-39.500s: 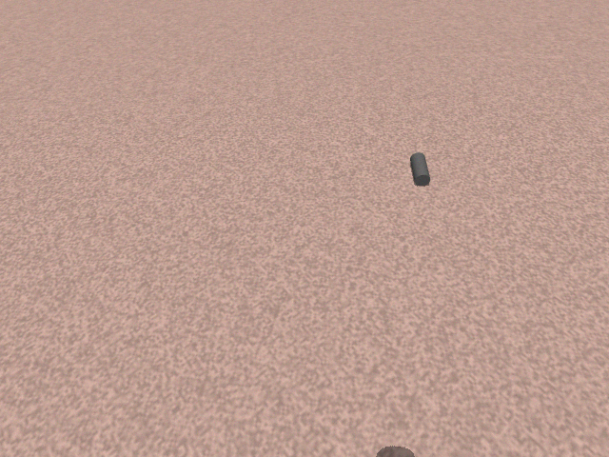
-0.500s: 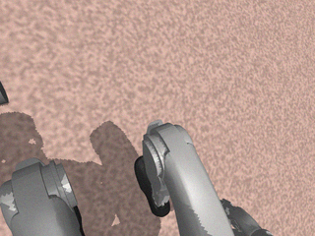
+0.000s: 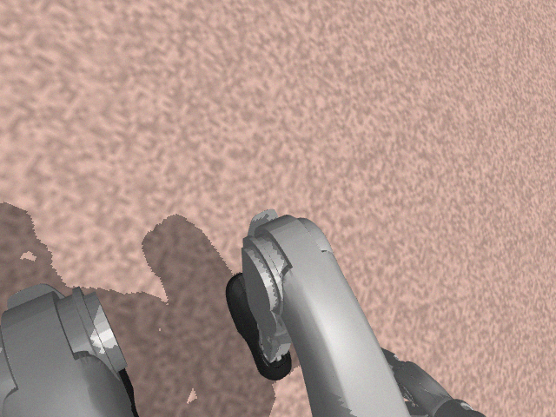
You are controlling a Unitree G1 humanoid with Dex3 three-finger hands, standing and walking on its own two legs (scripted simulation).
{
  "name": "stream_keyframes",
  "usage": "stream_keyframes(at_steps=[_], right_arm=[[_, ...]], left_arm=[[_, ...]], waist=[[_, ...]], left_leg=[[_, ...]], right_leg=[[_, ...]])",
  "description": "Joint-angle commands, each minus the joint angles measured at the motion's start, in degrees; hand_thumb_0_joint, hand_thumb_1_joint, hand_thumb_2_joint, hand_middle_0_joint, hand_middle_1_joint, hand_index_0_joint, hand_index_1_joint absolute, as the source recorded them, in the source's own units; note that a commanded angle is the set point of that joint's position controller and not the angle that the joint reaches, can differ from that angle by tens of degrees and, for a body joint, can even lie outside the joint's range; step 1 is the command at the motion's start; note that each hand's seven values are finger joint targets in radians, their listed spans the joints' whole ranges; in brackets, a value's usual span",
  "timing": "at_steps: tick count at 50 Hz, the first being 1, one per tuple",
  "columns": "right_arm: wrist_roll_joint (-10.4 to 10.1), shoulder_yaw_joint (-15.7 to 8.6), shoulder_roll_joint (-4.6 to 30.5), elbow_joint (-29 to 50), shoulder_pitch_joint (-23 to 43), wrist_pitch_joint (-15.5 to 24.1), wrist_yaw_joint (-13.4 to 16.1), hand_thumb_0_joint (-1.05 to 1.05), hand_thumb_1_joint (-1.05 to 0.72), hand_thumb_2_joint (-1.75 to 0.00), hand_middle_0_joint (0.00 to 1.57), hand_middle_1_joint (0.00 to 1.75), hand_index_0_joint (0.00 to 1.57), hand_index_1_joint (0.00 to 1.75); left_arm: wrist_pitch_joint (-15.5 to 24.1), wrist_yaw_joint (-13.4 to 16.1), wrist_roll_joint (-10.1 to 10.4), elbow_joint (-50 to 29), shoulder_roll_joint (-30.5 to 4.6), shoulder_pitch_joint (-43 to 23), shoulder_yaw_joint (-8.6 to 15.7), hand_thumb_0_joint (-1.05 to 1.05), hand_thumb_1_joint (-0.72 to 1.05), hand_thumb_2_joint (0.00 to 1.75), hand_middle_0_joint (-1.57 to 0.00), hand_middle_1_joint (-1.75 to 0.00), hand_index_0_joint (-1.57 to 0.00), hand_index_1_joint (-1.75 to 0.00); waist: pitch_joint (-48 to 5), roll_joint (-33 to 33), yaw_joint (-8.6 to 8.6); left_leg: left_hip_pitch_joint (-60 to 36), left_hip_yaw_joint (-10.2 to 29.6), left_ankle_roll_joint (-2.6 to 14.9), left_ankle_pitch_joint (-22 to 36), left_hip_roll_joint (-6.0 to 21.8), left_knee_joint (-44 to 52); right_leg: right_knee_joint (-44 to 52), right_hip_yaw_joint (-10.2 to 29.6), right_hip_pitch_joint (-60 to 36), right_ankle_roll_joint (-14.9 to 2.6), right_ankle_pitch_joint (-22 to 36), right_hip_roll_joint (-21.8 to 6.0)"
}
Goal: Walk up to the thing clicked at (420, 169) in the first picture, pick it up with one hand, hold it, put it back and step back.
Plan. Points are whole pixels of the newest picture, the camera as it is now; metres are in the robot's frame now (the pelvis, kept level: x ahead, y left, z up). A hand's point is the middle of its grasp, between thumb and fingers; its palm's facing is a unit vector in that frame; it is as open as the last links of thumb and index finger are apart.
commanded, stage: open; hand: left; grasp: from above
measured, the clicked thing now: out of the picture +0.46 +0.33 -0.27
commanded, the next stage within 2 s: withdraw in 0.98 s
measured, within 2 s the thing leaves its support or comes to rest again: rests again in 0.28 s
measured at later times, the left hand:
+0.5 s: hand out of the picture +0.45 +0.33 -0.24, palm faces -0.45 -0.15 -0.88, open 11.4 cm
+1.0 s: hand out of the picture +0.45 +0.32 -0.24, palm faces -0.45 -0.13 -0.89, open 13.7 cm
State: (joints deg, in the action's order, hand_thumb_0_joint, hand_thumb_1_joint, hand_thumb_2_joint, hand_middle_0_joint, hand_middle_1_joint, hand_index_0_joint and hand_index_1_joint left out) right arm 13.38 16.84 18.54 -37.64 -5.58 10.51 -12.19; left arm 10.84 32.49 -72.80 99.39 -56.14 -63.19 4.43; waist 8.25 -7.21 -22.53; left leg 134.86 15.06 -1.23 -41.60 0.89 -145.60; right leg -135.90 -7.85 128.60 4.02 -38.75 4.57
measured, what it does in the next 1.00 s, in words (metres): stands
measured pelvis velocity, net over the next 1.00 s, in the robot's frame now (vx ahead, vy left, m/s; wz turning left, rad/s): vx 0.00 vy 0.00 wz -0.01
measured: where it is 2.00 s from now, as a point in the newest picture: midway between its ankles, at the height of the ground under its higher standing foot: (199, 382)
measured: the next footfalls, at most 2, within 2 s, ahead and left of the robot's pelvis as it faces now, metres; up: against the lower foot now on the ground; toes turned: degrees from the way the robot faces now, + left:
none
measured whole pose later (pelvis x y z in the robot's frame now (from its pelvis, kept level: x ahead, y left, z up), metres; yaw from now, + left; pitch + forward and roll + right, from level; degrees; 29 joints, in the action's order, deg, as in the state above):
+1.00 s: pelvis +0.00 +0.00 +0.00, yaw -1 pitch +29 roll -14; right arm 14.0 18.1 19.3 -36.2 -5.2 10.4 -12.0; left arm 11.5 32.7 -72.6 98.8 -58.2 -63.5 3.4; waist 9.0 -7.7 -22.5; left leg 134.3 15.9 -1.5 -41.4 1.0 -145.3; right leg -135.0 -8.6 128.0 4.3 -38.1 4.7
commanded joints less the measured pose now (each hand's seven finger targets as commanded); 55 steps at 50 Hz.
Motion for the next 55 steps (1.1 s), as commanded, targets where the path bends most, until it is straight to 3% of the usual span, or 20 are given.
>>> stream_keyframes(at_steps=[1,3,6,8,9,10,15,16,18,20,21,25,26,34,37,38,46,49,50,55], right_arm=[[-0.26,-4.85,18.73,-0.28,-10.66,0.78,0.35,0.00,-0.91,-0.90,0.20,0.30,0.20,0.30],[-0.02,-4.86,19.23,-0.05,-10.69,0.64,0.57,0.00,-0.90,-0.90,0.20,0.30,0.20,0.30],[0.15,-4.62,18.89,0.11,-9.88,0.83,0.30,0.00,-0.89,-0.90,0.20,0.30,0.20,0.30],[0.05,-4.63,19.00,-0.40,-10.14,0.79,0.46,0.00,-0.89,-0.90,0.20,0.30,0.20,0.30],[0.07,-4.77,19.48,-0.09,-10.42,0.75,0.49,0.00,-0.89,-0.90,0.20,0.30,0.20,0.30],[0.26,-4.58,18.85,-0.39,-10.81,0.65,0.35,0.00,-0.89,-0.90,0.20,0.30,0.20,0.30],[0.39,-4.74,19.51,-0.38,-10.54,0.54,0.09,0.00,-0.89,-0.90,0.20,0.30,0.20,0.30],[0.31,-4.75,19.11,0.02,-9.80,0.67,0.03,0.00,-0.89,-0.90,0.20,0.30,0.20,0.30],[0.48,-4.68,19.51,0.11,-10.51,0.49,0.12,0.00,-0.89,-0.90,0.20,0.30,0.20,0.30],[0.48,-4.71,19.87,-0.14,-11.78,0.64,-0.01,0.00,-0.89,-0.90,0.20,0.30,0.20,0.30],[0.27,-4.56,19.27,0.58,-10.62,0.86,-0.10,0.00,-0.89,-0.90,0.20,0.30,0.20,0.30],[0.42,-4.50,19.69,-0.18,-11.57,0.23,0.31,0.00,-0.89,-0.90,0.20,0.30,0.20,0.30],[0.34,-4.34,19.55,0.85,-11.08,0.26,0.28,0.00,-0.90,-0.90,0.20,0.30,0.20,0.30],[0.15,-4.14,19.58,0.38,-11.08,0.16,0.66,0.00,-0.89,-0.90,0.20,0.30,0.20,0.30],[0.17,-4.09,19.14,0.21,-10.62,0.02,0.77,0.00,-0.89,-0.90,0.20,0.30,0.20,0.30],[0.25,-4.17,19.49,0.18,-10.44,-0.08,0.78,0.00,-0.89,-0.90,0.20,0.30,0.20,0.30],[0.59,-4.17,19.44,0.16,-11.10,-0.02,0.60,0.00,-0.89,-0.90,0.20,0.30,0.20,0.30],[0.52,-4.07,19.74,0.42,-11.09,0.12,0.71,0.00,-0.89,-0.90,0.20,0.30,0.20,0.30],[0.37,-4.15,19.84,0.54,-10.60,0.04,0.93,0.00,-0.89,-0.90,0.20,0.30,0.20,0.30],[0.06,-4.18,19.88,0.74,-11.21,0.44,0.84,0.00,-0.90,-0.90,0.20,0.30,0.20,0.30]], left_arm=[[0.54,1.98,0.68,-6.62,-12.23,-16.06,-0.53,0.00,0.70,0.59,-1.05,-0.54,-1.07,-0.53],[1.04,2.68,0.42,-8.53,-15.80,-16.29,1.48,0.00,0.65,0.59,-0.99,-0.54,-1.01,-0.52],[1.30,2.46,0.24,-6.48,-12.53,-15.17,-0.21,0.00,0.41,0.52,-0.75,-0.56,-0.77,-0.53],[1.56,2.82,0.05,-8.43,-13.95,-16.48,0.01,0.00,0.25,0.49,-0.61,-0.56,-0.64,-0.53],[1.62,3.07,0.12,-9.10,-15.69,-16.38,1.37,0.00,0.17,0.50,-0.58,-0.56,-0.61,-0.53],[1.56,2.95,-0.18,-9.16,-14.14,-15.60,0.11,0.00,0.09,0.51,-0.56,-0.57,-0.58,-0.55],[0.86,3.18,-0.11,-6.70,-13.52,-15.38,0.49,0.00,-0.07,0.60,-0.44,-0.65,-0.46,-0.63],[0.64,2.78,0.15,-5.07,-11.44,-14.85,-0.72,0.00,-0.09,0.62,-0.42,-0.67,-0.44,-0.65],[0.42,2.74,0.21,-6.99,-13.38,-14.82,0.23,0.00,-0.13,0.65,-0.39,-0.71,-0.40,-0.69],[0.16,1.99,0.51,-5.55,-13.48,-14.22,0.57,0.00,-0.16,0.68,-0.37,-0.72,-0.38,-0.71],[0.29,1.40,0.99,-5.86,-11.13,-14.62,-1.22,0.00,-0.18,0.70,-0.35,-0.75,-0.36,-0.74],[0.93,1.18,1.11,-6.87,-14.88,-14.08,0.97,0.00,-0.25,0.75,-0.29,-0.81,-0.30,-0.80],[1.14,1.03,0.96,-7.76,-13.59,-14.83,-0.24,0.00,-0.26,0.76,-0.28,-0.82,-0.30,-0.81],[2.18,1.62,0.16,-7.45,-14.93,-14.64,0.38,0.00,-0.38,0.86,-0.19,-0.90,-0.19,-0.89],[2.66,2.44,0.08,-9.88,-14.41,-16.19,-0.35,0.00,-0.41,0.88,-0.15,-0.94,-0.16,-0.93],[2.18,2.76,-0.33,-7.62,-15.65,-14.09,0.79,0.00,-0.43,0.90,-0.13,-0.97,-0.14,-0.95],[0.67,2.66,0.42,-6.85,-13.13,-14.61,-0.88,0.00,-0.49,0.95,-0.07,-1.02,-0.08,-1.00],[0.50,2.19,0.98,-7.05,-13.82,-15.19,-0.79,0.00,-0.49,0.96,-0.07,-1.03,-0.08,-1.01],[0.64,2.37,1.34,-7.59,-15.07,-15.34,0.14,0.00,-0.49,0.95,-0.06,-1.03,-0.08,-1.02],[1.08,0.92,1.37,-6.49,-14.06,-14.88,-0.48,0.00,-0.51,0.97,-0.07,-1.03,-0.08,-1.01]], waist=[[-36.79,29.20,-2.43],[-38.47,30.73,-1.41],[-36.62,30.74,-2.65],[-38.53,32.27,-2.07],[-38.72,32.76,-1.99],[-38.90,33.43,-1.59],[-36.38,33.43,-2.60],[-34.90,30.87,-3.06],[-36.70,31.50,-2.29],[-35.03,30.42,-3.02],[-34.27,30.13,-2.98],[-37.53,30.47,-2.17],[-37.14,31.08,-2.28],[-35.72,29.89,-2.58],[-37.57,32.07,-1.84],[-38.00,32.58,-1.44],[-35.73,30.96,-2.84],[-35.32,29.69,-2.98],[-36.49,29.81,-2.07],[-34.86,28.47,-3.23]], left_leg=[[-27.96,-6.51,1.84,13.68,1.81,14.06],[-28.74,-6.57,1.67,14.40,1.90,14.47],[-28.92,-6.12,1.40,14.01,2.09,14.44],[-30.27,-5.86,1.18,14.93,2.17,14.62],[-30.27,-5.79,1.18,15.25,2.10,14.67],[-30.55,-6.07,1.07,15.92,2.06,14.80],[-30.30,-5.41,0.78,16.08,2.28,15.12],[-28.78,-5.36,1.13,14.45,2.29,14.61],[-28.79,-5.93,1.34,14.92,2.05,14.86],[-28.27,-5.92,1.41,14.88,1.94,14.67],[-27.66,-5.93,1.51,14.18,1.96,14.72],[-29.13,-5.50,1.30,14.70,2.10,15.42],[-29.08,-5.46,1.29,14.73,1.97,15.51],[-28.59,-5.90,1.47,14.83,2.04,14.42],[-29.90,-5.69,1.08,15.47,2.26,15.07],[-30.47,-5.53,0.94,15.62,2.21,15.34],[-28.61,-5.99,1.31,15.20,2.18,15.05],[-27.31,-6.03,1.59,13.40,2.04,15.06],[-27.73,-5.72,1.47,12.90,2.04,15.74],[-26.85,-5.90,1.74,12.83,2.00,14.52]], right_leg=[[10.94,-7.28,-21.47,-5.03,16.08,1.98],[11.27,-7.28,-22.86,-4.98,16.56,1.89],[10.44,-7.83,-21.32,-5.13,16.22,1.97],[10.33,-8.02,-21.34,-5.23,17.02,2.08],[10.38,-8.13,-21.90,-5.10,17.27,1.85],[10.14,-7.79,-22.04,-5.28,17.71,1.96],[9.81,-8.60,-19.75,-5.25,17.55,1.89],[10.18,-8.55,-19.08,-5.12,16.74,2.06],[11.25,-8.09,-21.58,-5.00,17.29,2.12],[10.99,-8.23,-21.00,-4.94,17.02,1.81],[11.16,-8.04,-20.35,-4.95,16.55,1.95],[11.33,-8.29,-23.06,-5.00,16.81,1.94],[10.97,-8.29,-22.33,-5.08,16.72,1.94],[11.44,-8.01,-21.82,-4.82,16.98,1.97],[11.08,-8.05,-21.90,-5.13,17.46,2.14],[10.76,-8.20,-21.98,-5.27,17.29,2.01],[11.47,-8.03,-21.81,-4.94,17.62,2.08],[12.04,-7.84,-22.19,-4.89,16.21,2.06],[12.02,-8.08,-22.06,-5.04,15.47,1.90],[12.03,-7.58,-22.12,-4.84,15.43,1.81]])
